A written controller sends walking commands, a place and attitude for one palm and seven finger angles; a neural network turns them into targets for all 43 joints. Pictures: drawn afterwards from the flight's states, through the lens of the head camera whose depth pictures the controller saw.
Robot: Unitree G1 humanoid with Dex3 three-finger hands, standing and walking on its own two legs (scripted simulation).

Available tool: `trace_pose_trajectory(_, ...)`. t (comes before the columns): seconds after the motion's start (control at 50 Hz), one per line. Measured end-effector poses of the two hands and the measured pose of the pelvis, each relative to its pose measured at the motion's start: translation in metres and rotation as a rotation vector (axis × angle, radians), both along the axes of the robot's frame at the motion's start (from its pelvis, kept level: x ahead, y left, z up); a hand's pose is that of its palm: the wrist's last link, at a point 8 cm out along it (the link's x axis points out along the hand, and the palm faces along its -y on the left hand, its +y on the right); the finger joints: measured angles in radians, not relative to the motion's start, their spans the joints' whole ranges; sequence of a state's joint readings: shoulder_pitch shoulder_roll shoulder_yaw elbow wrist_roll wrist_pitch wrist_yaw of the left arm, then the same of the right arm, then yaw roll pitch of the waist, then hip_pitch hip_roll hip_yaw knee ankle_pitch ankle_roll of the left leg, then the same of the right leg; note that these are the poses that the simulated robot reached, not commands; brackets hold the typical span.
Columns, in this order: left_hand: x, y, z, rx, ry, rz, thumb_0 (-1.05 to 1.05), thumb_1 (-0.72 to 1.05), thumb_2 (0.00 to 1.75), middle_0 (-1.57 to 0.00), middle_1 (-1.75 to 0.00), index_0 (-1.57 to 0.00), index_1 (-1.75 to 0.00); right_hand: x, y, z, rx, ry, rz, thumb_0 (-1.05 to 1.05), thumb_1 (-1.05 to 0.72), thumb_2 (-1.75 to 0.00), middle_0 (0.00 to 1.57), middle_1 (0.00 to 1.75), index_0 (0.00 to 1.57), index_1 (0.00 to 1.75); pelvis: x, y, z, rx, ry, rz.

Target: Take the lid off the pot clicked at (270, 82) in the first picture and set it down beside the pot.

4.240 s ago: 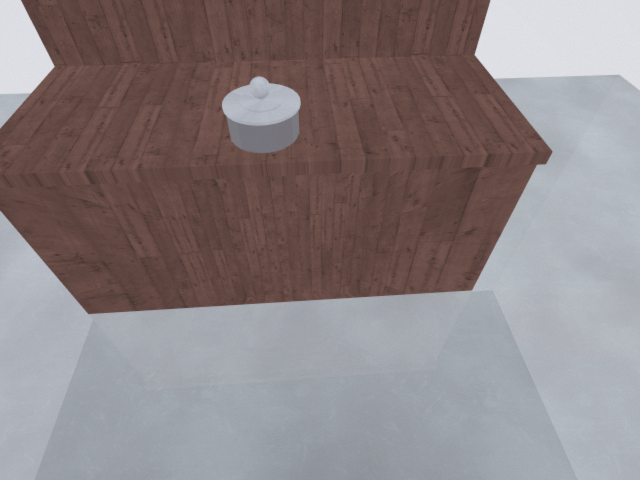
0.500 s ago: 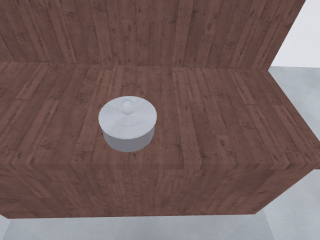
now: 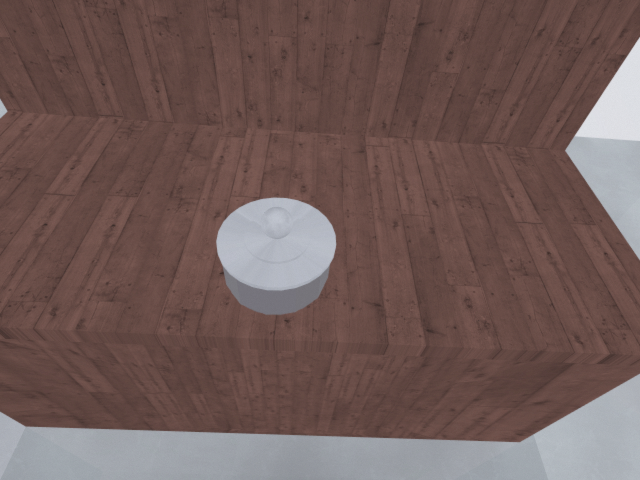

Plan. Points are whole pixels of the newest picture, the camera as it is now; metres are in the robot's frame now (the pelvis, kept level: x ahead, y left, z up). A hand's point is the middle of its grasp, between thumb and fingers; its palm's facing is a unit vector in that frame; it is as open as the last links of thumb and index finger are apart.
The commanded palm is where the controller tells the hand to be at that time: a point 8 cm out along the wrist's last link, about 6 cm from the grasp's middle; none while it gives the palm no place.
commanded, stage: come to a stop and stand still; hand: left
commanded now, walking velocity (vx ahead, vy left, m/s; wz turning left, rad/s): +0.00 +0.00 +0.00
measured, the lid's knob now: (277, 222) +0.48 +0.10 +0.02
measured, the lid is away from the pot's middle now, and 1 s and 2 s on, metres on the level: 0.00 0.00 0.00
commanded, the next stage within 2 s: look again from close up in 0.10 s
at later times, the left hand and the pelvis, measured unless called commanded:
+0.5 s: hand out of the picture -0.02 +0.17 -0.18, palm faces +0.01 -0.99 -0.15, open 7.4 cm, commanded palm none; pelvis +0.00 +0.01 +0.00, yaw +0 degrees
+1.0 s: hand out of the picture -0.05 +0.17 -0.18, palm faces +0.02 -0.99 -0.12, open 7.4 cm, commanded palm none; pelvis -0.01 +0.03 +0.00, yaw +0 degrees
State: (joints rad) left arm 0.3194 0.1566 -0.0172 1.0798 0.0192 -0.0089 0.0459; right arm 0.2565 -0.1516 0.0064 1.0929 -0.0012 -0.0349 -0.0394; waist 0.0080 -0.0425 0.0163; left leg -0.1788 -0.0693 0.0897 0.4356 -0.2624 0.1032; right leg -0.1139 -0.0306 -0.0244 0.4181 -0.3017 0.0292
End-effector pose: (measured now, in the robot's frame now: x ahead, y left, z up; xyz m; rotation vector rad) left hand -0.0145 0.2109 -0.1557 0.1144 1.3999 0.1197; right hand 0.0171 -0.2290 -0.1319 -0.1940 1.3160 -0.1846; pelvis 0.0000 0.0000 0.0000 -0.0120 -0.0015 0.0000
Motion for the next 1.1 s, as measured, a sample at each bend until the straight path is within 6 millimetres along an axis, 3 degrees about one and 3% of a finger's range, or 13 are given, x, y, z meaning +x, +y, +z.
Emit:
trace_pose_trajectory(0.28, 0.0, 0.011, 0.002, 0.015, 0.006, -0.002, 0.0, 0.91, 0.9, -0.19, -0.3, -0.19, -0.3, -0.017, 0.011, -0.002, 0.017, 0.05, -0.011, 0.01, -0.92, -0.9, 0.2, 0.3, 0.2, 0.3, 0.001, 0.006, 0.001, 0.002, -0.004, 0.003)
trace_pose_trajectory(0.58, -0.017, 0.008, 0.0, -0.011, 0.042, 0.005, 0.0, 0.91, 0.9, -0.19, -0.3, -0.19, -0.3, -0.042, 0.03, -0.004, 0.045, 0.101, -0.037, 0.0, -0.91, -0.9, 0.2, 0.3, 0.2, 0.3, -0.004, 0.014, 0.001, -0.001, -0.005, 0.003)
trace_pose_trajectory(0.88, -0.036, 0.009, 0.0, -0.027, 0.087, 0.015, 0.0, 0.91, 0.9, -0.19, -0.3, -0.19, -0.3, -0.05, 0.043, -0.005, 0.05, 0.113, -0.048, 0.0, -0.91, -0.9, 0.2, 0.3, 0.2, 0.3, -0.006, 0.023, 0.001, -0.001, 0.002, -0.001)
trace_pose_trajectory(1.1, -0.039, 0.012, -0.002, -0.034, 0.095, 0.015, 0.0, 0.91, 0.9, -0.19, -0.3, -0.19, -0.3, -0.052, 0.049, -0.004, 0.047, 0.114, -0.054, 0.0, -0.91, -0.9, 0.2, 0.3, 0.2, 0.3, -0.006, 0.028, 0.0, -0.004, 0.002, -0.004)
